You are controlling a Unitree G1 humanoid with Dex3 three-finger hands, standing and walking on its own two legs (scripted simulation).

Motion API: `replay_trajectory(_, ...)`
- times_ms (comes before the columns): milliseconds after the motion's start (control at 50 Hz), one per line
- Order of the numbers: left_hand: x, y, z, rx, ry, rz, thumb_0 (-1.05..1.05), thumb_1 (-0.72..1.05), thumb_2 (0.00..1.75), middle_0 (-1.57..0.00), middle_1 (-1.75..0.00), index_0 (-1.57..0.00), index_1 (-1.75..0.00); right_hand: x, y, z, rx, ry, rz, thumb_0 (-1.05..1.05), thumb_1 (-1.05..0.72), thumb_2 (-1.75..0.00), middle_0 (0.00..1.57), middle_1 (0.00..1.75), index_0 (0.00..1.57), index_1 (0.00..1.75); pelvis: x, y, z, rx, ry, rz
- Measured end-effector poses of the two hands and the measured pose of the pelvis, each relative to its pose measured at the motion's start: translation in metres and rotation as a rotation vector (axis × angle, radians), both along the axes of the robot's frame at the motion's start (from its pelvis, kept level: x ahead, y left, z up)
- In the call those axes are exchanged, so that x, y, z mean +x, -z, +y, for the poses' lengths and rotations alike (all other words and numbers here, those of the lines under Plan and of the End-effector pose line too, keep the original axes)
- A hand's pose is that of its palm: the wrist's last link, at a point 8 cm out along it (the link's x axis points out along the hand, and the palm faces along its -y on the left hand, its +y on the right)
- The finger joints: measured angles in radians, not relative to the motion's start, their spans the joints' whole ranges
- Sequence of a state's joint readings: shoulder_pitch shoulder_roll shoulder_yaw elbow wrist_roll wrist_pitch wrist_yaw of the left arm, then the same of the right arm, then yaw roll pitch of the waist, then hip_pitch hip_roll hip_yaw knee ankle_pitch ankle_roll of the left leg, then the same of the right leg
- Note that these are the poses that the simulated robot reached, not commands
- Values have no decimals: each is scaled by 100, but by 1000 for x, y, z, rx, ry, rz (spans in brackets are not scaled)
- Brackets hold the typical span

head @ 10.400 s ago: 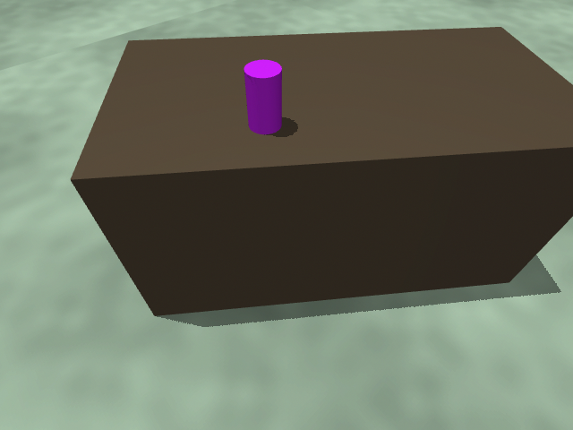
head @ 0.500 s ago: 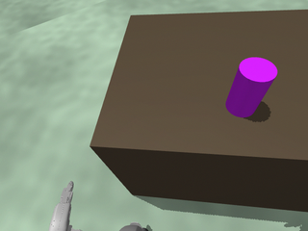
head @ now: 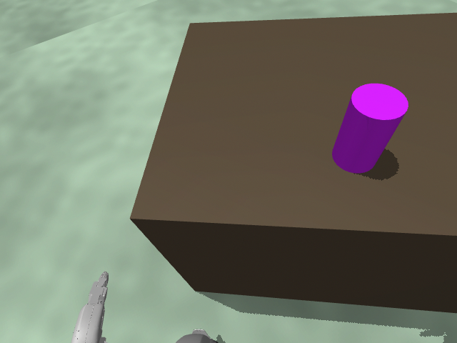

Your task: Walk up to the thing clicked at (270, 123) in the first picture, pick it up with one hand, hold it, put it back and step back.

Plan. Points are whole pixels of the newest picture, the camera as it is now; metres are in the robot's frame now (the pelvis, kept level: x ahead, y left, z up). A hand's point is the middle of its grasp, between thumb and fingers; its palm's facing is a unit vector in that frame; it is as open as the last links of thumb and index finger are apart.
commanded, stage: go down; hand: right
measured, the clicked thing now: (364, 131) +0.50 -0.21 +0.04
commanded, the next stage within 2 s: approach in 0.26 s
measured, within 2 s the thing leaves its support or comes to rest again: neither
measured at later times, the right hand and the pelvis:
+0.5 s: hand out of the picture +0.39 -0.40 +0.15, palm faces +0.28 +0.96 +0.00, open 17.6 cm; pelvis -0.01 +0.00 +0.00, yaw +0 degrees
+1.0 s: hand (407, 144) +0.47 -0.28 +0.03, palm faces +0.19 +0.98 +0.05, open 17.4 cm; pelvis -0.02 +0.00 -0.04, yaw +2 degrees
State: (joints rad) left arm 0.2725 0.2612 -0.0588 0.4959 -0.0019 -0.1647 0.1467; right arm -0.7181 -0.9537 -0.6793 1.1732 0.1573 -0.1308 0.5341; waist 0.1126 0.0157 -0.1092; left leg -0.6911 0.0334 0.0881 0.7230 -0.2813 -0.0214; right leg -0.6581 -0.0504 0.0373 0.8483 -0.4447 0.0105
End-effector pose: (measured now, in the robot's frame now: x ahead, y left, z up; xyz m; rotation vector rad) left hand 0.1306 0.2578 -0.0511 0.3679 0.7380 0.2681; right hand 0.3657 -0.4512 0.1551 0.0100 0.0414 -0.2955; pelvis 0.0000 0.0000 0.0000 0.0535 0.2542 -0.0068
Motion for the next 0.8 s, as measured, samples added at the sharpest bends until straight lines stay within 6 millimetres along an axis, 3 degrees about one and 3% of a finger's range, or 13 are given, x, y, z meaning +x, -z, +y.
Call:
replay_trajectory(320,-8,-2,1,5,0,-16,-1,-54,6,-6,-5,-6,-6,-8,-4,0,-3,7,-2,-1,58,-5,5,6,6,6,-8,1,1,-2,1,-9)
replay_trajectory(500,-9,-2,2,13,-2,-22,-1,-55,6,-6,-4,-6,-6,-10,5,3,2,-13,15,-1,58,-4,4,5,5,5,-9,2,-1,-4,0,-6)
replay_trajectory(640,-5,4,0,10,15,-19,-1,-56,6,-6,-5,-6,-6,0,33,23,5,-55,45,-1,56,-4,4,5,5,5,-11,7,0,-6,1,12)
replay_trajectory(800,-4,3,4,29,19,-40,-1,-55,5,-7,-5,-6,-6,30,86,73,41,-117,53,-1,54,-5,4,4,5,5,-13,17,2,-11,-7,52)
